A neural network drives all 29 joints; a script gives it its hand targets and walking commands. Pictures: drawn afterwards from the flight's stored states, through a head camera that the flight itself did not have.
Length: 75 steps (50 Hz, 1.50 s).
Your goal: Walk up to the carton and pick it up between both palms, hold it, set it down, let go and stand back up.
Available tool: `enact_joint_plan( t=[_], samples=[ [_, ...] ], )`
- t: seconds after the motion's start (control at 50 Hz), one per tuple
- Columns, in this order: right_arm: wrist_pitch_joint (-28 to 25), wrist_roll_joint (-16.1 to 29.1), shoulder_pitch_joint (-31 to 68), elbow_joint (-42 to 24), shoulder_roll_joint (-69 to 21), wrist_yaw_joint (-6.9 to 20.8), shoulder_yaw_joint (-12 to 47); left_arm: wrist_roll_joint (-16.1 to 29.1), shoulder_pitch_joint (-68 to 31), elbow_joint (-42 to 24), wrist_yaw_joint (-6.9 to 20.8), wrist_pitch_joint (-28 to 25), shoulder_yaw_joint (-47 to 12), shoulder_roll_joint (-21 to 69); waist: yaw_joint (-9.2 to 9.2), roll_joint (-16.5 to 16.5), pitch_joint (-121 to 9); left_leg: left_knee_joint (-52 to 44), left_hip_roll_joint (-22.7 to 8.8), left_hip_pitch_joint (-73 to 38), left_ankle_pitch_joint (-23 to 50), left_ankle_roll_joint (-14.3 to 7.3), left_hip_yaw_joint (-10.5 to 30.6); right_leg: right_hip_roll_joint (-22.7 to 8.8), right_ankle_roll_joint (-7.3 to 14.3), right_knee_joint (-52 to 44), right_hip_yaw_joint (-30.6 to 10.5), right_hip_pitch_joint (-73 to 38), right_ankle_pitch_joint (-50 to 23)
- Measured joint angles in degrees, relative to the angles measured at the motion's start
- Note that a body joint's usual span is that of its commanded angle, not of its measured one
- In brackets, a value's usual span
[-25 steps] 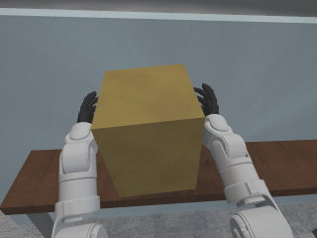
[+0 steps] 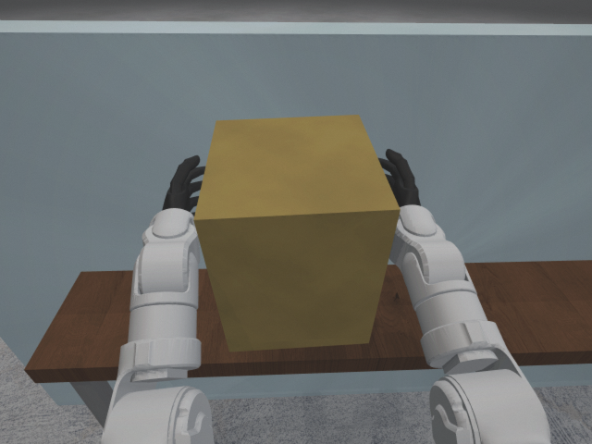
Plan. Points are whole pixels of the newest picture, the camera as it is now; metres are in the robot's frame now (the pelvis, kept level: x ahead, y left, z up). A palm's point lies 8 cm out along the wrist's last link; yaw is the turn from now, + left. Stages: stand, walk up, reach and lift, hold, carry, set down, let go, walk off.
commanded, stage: hold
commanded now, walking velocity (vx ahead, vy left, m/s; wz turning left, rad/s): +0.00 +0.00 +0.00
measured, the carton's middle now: (293, 233) +0.38 +0.00 +0.15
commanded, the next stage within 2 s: none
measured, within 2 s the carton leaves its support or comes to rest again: neither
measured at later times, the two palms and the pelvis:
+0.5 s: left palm (175, 219) +0.35 +0.15 +0.21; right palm (413, 211) +0.35 -0.14 +0.22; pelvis +0.00 +0.00 +0.00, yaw +0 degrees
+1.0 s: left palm (186, 204) +0.38 +0.14 +0.21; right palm (406, 198) +0.38 -0.15 +0.21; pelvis +0.02 +0.00 +0.00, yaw +0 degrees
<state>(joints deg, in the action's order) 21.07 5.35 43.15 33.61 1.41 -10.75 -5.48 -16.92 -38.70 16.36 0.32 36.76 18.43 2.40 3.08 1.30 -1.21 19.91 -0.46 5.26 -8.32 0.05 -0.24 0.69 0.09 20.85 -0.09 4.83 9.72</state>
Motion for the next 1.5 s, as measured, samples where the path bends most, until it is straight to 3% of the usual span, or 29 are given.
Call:
enact_joint_plan(
  t=[0.14, 0.28, 0.46, 0.54, 0.68, 0.8, 0.92, 1.0, 1.14, 1.26, 1.34, 1.5],
  samples=[
    [0.0, 3.5, 0.3, -0.1, 0.0, -1.5, 0.4, 1.0, 0.2, -0.7, 0.0, 0.8, 0.0, -0.6, 0.55, 1.0, 0.0, 0.0, 0.0, -0.1, -0.8, 0.2, 0.0, 0.0, 0.0, 0.0, 0.0, 0.0, 0.7],
    [1.3, 10.8, -2.0, -8.0, 0.3, -5.3, 4.6, 4.0, 4.1, -11.7, 0.2, 4.7, 0.0, -0.9, 3.37, 1.0, 0.0, 0.0, 0.0, -2.0, -1.2, 0.5, 0.1, 0.0, 0.0, 0.0, 0.0, -1.9, 0.7],
    [6.0, 9.1, -2.0, -7.9, 0.3, -5.2, 4.6, -0.9, 4.1, -11.9, 4.0, 9.4, 0.0, -0.5, 3.21, 1.1, 1.3, 0.1, 0.1, -3.9, -0.5, 0.4, 0.1, -0.1, 0.0, -0.1, 0.0, -4.0, 0.4],
    [5.7, 7.0, -2.0, -7.2, 0.3, -3.9, 4.6, -1.7, 4.1, -11.5, 3.9, 9.3, 0.0, -0.1, 2.85, 1.1, 2.0, 0.1, 0.1, -3.6, 0.0, 0.4, 0.1, -0.1, 0.0, -0.2, 0.0, -3.7, -0.1],
    [2.8, 1.5, -1.0, -2.2, 0.3, -0.7, 2.4, -2.6, 1.3, -5.3, 2.5, 6.3, 0.0, 0.4, 1.03, 1.2, 2.0, -0.1, 0.1, -2.0, 0.0, 0.1, 0.1, -0.1, 0.0, -0.2, 0.0, -2.1, -0.2],
    [0.0, 0.9, -0.4, -1.3, 0.3, -0.2, 1.7, -1.8, 0.9, -4.7, 1.4, 3.6, 0.0, 0.5, 0.84, 1.1, 2.0, -0.2, 0.1, -0.9, -0.1, 0.1, 0.1, -0.1, 0.0, -0.2, 0.0, -1.0, 0.1],
    [-0.9, 4.4, -0.5, -2.0, 0.3, -1.8, 1.8, -0.1, 1.1, -5.4, 0.8, 3.2, 0.0, 0.2, 1.51, 1.1, 1.7, -0.1, 0.1, -1.3, -1.1, 0.3, 0.1, -0.1, 0.0, -0.1, 0.0, -1.3, 1.1],
    [-0.3, 9.0, -2.1, -7.1, 0.3, -4.2, 3.8, 1.6, 3.5, -11.3, 1.1, 4.5, 0.0, 0.1, 3.02, 1.1, 1.7, -0.1, 0.1, -2.4, -1.2, 0.4, 0.1, -0.1, 0.0, -0.1, 0.0, -2.4, 1.1],
    [3.9, 10.8, -2.8, -10.4, 0.5, -5.9, 4.7, -0.6, 4.5, -14.2, 4.1, 8.4, 0.0, 0.1, 3.64, 1.2, 2.0, -0.1, 0.1, -5.1, -1.8, 0.5, 0.1, -0.1, 0.0, -0.1, 0.0, -5.1, 1.7],
    [5.8, 9.8, -2.8, -10.3, 0.5, -5.6, 4.7, -2.0, 4.5, -14.2, 5.2, 10.3, 0.0, 0.2, 3.19, 1.2, 3.1, -0.1, 0.1, -5.3, -0.6, 0.5, 0.1, -0.1, 0.0, -0.2, 0.0, -5.4, 0.6],
    [5.0, 6.7, -2.7, -9.0, 0.5, -3.7, 4.6, -3.2, 4.4, -13.7, 5.0, 9.9, 0.0, 0.9, 2.76, 1.2, 3.2, -0.1, 0.1, -5.1, -0.1, 0.4, 0.1, -0.1, 0.0, -0.2, 0.0, -5.2, 0.1],
    [1.9, -0.3, -0.9, -0.9, 0.3, 0.2, 1.4, -5.3, 0.9, -4.6, 4.0, 6.6, 0.0, 1.1, 0.61, 1.2, 3.3, -0.4, 0.2, -2.7, 0.0, -0.2, 0.1, -0.1, 0.0, -0.2, 0.0, -2.6, -0.1]
  ],
)
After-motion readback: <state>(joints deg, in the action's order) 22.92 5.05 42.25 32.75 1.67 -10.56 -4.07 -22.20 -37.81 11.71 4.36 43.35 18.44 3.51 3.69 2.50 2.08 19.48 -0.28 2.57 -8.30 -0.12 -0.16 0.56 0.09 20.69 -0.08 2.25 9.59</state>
